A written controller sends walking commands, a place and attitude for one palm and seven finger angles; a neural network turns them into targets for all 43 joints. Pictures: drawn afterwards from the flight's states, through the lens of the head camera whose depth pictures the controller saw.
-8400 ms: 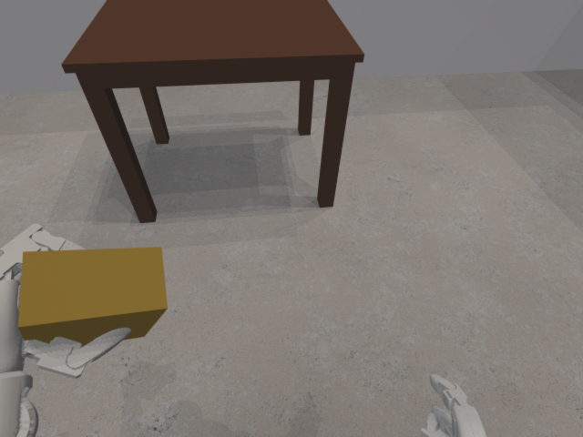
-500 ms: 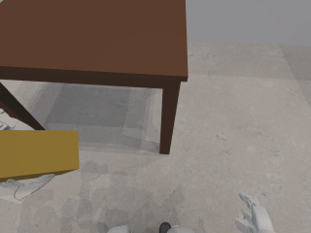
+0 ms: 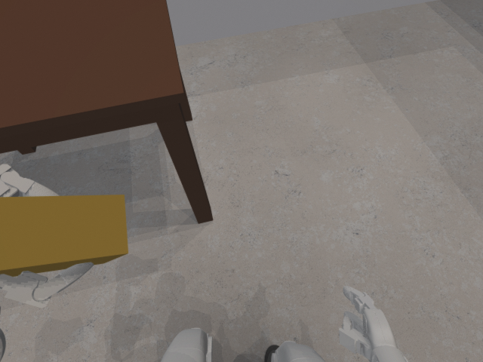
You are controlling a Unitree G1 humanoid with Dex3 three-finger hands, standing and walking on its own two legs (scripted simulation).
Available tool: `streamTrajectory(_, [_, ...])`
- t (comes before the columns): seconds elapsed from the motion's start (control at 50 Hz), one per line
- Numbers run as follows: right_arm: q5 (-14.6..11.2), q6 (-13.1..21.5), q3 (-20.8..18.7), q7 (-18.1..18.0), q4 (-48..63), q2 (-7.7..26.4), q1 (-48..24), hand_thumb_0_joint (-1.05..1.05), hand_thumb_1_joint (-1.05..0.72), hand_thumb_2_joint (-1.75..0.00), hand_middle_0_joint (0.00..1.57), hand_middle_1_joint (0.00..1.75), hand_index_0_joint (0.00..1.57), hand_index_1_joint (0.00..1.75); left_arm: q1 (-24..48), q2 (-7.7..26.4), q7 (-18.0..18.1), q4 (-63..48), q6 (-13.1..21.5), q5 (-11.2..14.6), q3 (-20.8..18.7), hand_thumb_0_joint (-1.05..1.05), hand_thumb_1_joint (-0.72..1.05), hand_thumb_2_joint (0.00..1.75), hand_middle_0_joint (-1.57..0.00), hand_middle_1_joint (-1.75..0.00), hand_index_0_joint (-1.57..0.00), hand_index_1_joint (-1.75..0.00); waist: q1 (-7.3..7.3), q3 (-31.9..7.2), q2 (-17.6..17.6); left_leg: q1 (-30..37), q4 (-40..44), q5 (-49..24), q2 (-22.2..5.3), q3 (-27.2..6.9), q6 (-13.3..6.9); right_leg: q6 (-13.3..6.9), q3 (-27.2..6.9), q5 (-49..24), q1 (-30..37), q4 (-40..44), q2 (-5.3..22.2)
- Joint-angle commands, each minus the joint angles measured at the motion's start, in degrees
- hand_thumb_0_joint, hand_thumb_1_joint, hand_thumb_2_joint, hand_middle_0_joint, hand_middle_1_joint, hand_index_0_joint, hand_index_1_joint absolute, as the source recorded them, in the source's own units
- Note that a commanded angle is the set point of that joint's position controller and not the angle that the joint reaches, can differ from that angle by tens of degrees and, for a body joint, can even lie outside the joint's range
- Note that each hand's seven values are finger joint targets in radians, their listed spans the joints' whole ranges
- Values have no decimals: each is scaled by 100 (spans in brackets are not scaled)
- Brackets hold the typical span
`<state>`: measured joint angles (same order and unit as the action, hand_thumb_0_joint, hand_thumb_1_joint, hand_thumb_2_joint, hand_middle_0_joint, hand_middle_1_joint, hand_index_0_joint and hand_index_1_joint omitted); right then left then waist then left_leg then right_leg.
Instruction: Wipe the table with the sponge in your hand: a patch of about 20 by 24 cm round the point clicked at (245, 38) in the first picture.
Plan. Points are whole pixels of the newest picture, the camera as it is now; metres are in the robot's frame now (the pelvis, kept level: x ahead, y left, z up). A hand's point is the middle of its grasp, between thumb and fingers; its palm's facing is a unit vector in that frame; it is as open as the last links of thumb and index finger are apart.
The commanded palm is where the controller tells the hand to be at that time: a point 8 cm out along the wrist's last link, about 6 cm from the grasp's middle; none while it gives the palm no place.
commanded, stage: turn to face it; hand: left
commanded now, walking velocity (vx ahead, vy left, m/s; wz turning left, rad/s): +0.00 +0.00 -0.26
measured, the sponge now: (77, 236) +0.24 +0.20 +0.15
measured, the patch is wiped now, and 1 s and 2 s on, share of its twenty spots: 0.00 0.00 0.00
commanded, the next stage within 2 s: take the last steps up to it in 0.26 s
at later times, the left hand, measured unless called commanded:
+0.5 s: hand (57, 266) +0.20 +0.19 +0.17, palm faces +0.30 -0.84 -0.44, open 10.1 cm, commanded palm +0.16 +0.24 +0.19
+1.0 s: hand (18, 250) +0.22 +0.24 +0.17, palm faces +0.35 -0.83 -0.43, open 10.1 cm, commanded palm +0.17 +0.28 +0.19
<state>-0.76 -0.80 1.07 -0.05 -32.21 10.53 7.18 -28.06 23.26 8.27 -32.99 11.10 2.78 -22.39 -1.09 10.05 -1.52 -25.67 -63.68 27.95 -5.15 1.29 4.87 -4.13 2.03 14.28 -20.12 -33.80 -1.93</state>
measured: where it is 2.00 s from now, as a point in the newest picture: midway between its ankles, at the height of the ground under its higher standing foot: (218, 339)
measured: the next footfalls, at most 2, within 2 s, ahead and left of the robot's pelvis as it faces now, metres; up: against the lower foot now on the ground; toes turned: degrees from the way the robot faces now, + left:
left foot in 0.26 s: +0.01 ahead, +0.14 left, +0.00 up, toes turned +0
right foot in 0.48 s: +0.02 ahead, -0.12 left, +0.00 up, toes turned -13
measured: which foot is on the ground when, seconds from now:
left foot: up 0.00-0.24, down 0.26-0.50, up 0.52-0.86, down 0.88-1.00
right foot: down 0.00-0.30, up 0.32-0.46, down 0.48-1.00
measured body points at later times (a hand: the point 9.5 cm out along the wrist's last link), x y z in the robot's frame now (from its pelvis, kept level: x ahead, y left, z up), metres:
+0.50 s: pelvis -0.04 -0.02 -0.01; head -0.03 -0.03 +0.44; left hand +0.18 +0.23 +0.20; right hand +0.11 -0.24 -0.09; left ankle -0.03 +0.13 -0.73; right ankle -0.02 -0.11 -0.73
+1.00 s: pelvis -0.02 +0.02 +0.00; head +0.00 +0.01 +0.45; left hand +0.20 +0.28 +0.19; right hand +0.12 -0.24 -0.09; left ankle -0.02 +0.14 -0.73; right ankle -0.03 -0.09 -0.70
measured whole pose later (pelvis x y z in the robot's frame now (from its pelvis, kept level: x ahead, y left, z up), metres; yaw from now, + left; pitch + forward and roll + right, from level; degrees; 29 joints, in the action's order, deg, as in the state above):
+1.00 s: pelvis -0.02 +0.02 +0.00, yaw -5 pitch -1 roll +1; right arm -0.3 4.1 -2.7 -4.0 -35.8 12.0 12.8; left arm -26.3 21.0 9.4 -26.3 12.8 0.1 -20.5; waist 0.0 2.5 0.9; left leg -12.8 -31.6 17.9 -2.4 7.2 -0.4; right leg 1.0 5.5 27.6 -21.4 -48.9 4.4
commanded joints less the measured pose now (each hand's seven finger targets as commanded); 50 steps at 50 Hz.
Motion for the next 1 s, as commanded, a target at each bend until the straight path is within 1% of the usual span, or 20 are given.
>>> streamTrajectory(0.0, [25, 180, -273, -131, 871, 521, -336, 0, -90, -90, 20, 30, 20, 30, -627, 1116, 218, -1243, 416, 76, -1230, 0, 10, 130, -120, -160, -120, -160, 130, -2223, 787, -190, 491, -139, 56, -45, -18, -538, -1570, -3616, 1780, 1003, 1660])
streamTrajectory(0.12, [-9, 226, -346, -214, 875, 695, -141, 0, -90, -90, 20, 30, 20, 30, -563, 925, 185, -926, 309, 30, -954, 0, 10, 130, -120, -160, -120, -160, 214, -2070, 916, 550, 2195, -354, 265, 97, -217, -542, -1895, -1940, 1192, 1316, 1539])
streamTrajectory(0.18, [-29, 231, -399, -263, 833, 784, -12, 0, -90, -90, 20, 30, 20, 30, -269, 911, 182, -1010, 267, -21, -766, 0, 10, 130, -120, -160, -120, -160, 116, -2000, 645, 1430, 3368, -891, 240, 110, -323, -252, -1886, -926, 656, 1340, 1374])
streamTrajectory(0.2, [-18, 245, -417, -282, 857, 808, 42, 0, -90, -90, 20, 30, 20, 30, -144, 894, 170, -1101, 279, -49, -702, 0, 10, 130, -120, -160, -120, -160, 90, -1930, 513, 1764, 3789, -1087, 113, 102, -405, -108, -1827, -549, 406, 1274, 1239])
streamTrajectory(0.26, [-57, 359, -476, -345, 996, 1018, -83, 0, -90, -90, 20, 30, 20, 30, 42, 881, 140, -1147, 341, -130, -634, 0, 10, 130, -120, -160, -120, -160, 261, -1618, -919, 1908, 4281, -2383, -1262, -944, -987, 438, -914, 280, -334, 3, 139])
streamTrajectory(0.28, [-18, 426, -426, -365, 928, 886, -114, 0, -90, -90, 20, 30, 20, 30, 67, 1044, 129, -1162, 354, -116, -789, 0, 10, 130, -120, -160, -120, -160, 296, -1669, -1689, 1614, 4582, -2440, -1657, -1098, -1205, 512, -500, 1088, -477, -1013, 104])
streamTrajectory(0.3, [60, 493, -377, -357, 929, 773, -83, 0, -90, -90, 20, 30, 20, 30, 271, 860, 117, -1228, 351, -160, -561, 0, 10, 130, -120, -160, -120, -160, 210, -1319, -1757, 965, 4702, -2670, -1801, -1220, -1351, 564, -286, 1319, -356, -1849, 109])
streamTrajectory(0.36, [-24, 703, -422, -262, 765, 894, 149, 0, -90, -90, 20, 30, 20, 30, 516, 546, 75, -1079, 308, -173, -144, 0, 10, 130, -120, -160, -120, -160, 164, -1264, -1332, 1254, 4013, -3541, -1267, -83, -1047, 597, 138, 1001, -150, -1086, 178])
streamTrajectory(0.42, [-8, 772, -362, -268, 666, 895, 81, 0, -90, -90, 20, 30, 20, 30, 691, 632, 157, -835, 272, -217, -197, 0, 10, 130, -120, -160, -120, -160, 111, -1287, -1036, 832, 3699, -1970, -928, 44, -872, 556, 505, 517, 889, 301, 144])
streamTrajectory(0.44, [13, 742, -351, -286, 638, 891, 35, 0, -90, -90, 20, 30, 20, 30, 876, 639, 172, -741, 277, -243, -189, 0, 10, 130, -120, -160, -120, -160, 86, -1191, -706, 384, 3458, -1119, -717, 121, -757, 466, 331, 329, 1291, 723, 310])
streamTrajectory(0.48, [40, 653, -325, -292, 648, 741, 45, 0, -90, -90, 20, 30, 20, 30, 874, 901, 209, -476, 245, -233, -414, 0, 10, 130, -120, -160, -120, -160, 59, -1216, 1195, -501, 1753, 301, 269, 599, -408, -302, -2180, 1103, 1250, 1733, 1879])
streamTrajectory(0.5, [1, 606, -409, -294, 657, 787, -189, 0, -90, -90, 20, 30, 20, 30, 777, 1050, 193, -458, 227, -153, -545, 0, 10, 130, -120, -160, -120, -160, 266, -1105, 1580, -643, 533, 390, 255, 216, -421, -537, -3206, 1872, 970, 2387, 2402])
streamTrajectory(0.52, [30, 572, -342, -305, 620, 737, -258, 0, -90, -90, 20, 30, 20, 30, 688, 1050, 190, -478, 257, -130, -584, 0, 10, 130, -120, -160, -120, -160, 199, -952, 1179, -847, -33, 15, 145, -169, -401, -697, -3249, 2031, 794, 2499, 2512])
streamTrajectory(0.58, [61, 398, -226, -296, 491, 608, -199, 0, -90, -90, 20, 30, 20, 30, 182, 943, 107, -431, 404, -118, -670, 0, 10, 130, -120, -160, -120, -160, 127, -1263, 644, -646, 197, -640, -16, -151, -341, -525, -1609, 777, 792, 2149, 2145])
streamTrajectory(0.62, [85, 404, -239, -307, 495, 592, -132, 0, -90, -90, 20, 30, 20, 30, -51, 892, 121, -403, 485, -135, -685, 0, 10, 130, -120, -160, -120, -160, 114, -1459, 857, -403, 964, -756, 5, 87, -364, -472, -1175, 323, 948, 2097, 2053])
streamTrajectory(0.74, [126, 616, -343, -352, 562, 618, -5, 0, -90, -90, 20, 30, 20, 30, 90, 797, 244, -665, 485, -179, -554, 0, 10, 130, -120, -160, -120, -160, 226, -1659, 1011, 404, 2756, -635, 274, 625, -509, -463, -1149, 534, 1284, 1888, 2043])
streamTrajectory(0.82, [108, 673, -460, -425, 554, 707, 198, 0, -90, -90, 20, 30, 20, 30, 357, 704, 284, -732, 484, -197, -410, 0, 10, 130, -120, -160, -120, -160, 95, -1578, 688, 1590, 4021, -879, 314, 727, -628, -55, -739, 859, 847, 1131, 1611])
streamTrajectory(0.88, [19, 719, -537, -426, 635, 901, 182, 0, -90, -90, 20, 30, 20, 30, 593, 665, 243, -983, 605, -206, -331, 0, 10, 130, -120, -160, -120, -160, 82, -1411, -1300, 2424, 4644, -1483, -1333, -1416, -1450, 520, 480, 1633, -854, -1301, 478])
streamTrajectory(0.9, [63, 759, -498, -438, 488, 827, 141, 0, -90, -90, 20, 30, 20, 30, 503, 798, 220, -717, 615, -272, -443, 0, 10, 130, -120, -160, -120, -160, 59, -1188, -1541, 1780, 4989, -824, -1604, -1854, -1764, 503, 331, 1995, -967, -2131, 513])
streamTrajectory(0.98, [38, 929, -472, -362, 401, 822, 86, 0, -90, -90, 20, 30, 20, 30, 600, 718, 169, -933, 612, -232, -346, 0, 10, 130, -120, -160, -120, -160, 124, -1047, -1125, 1441, 4472, -1809, -1050, -662, -1503, 565, 576, 1377, -415, -1242, 594])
